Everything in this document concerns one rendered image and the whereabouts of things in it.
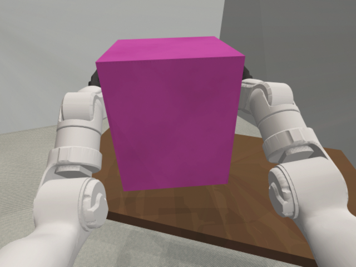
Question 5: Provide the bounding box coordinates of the left robot hand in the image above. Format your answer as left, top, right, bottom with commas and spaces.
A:
88, 70, 101, 87

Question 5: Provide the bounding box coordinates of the right robot hand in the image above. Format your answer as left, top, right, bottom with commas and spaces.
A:
242, 66, 253, 80

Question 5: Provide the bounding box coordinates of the left robot upper arm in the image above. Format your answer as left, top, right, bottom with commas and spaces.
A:
0, 177, 108, 267

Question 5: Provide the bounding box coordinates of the carton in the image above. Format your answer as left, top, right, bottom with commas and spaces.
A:
95, 36, 245, 191

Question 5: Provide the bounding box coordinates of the table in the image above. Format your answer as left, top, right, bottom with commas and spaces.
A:
92, 128, 356, 267

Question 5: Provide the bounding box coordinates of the right robot upper arm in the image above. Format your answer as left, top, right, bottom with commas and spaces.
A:
268, 157, 356, 267

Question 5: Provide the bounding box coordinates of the robot right forearm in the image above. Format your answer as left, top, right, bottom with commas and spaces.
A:
238, 78, 348, 204

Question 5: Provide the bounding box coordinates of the robot left forearm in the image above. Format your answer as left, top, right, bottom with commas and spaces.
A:
32, 86, 107, 222

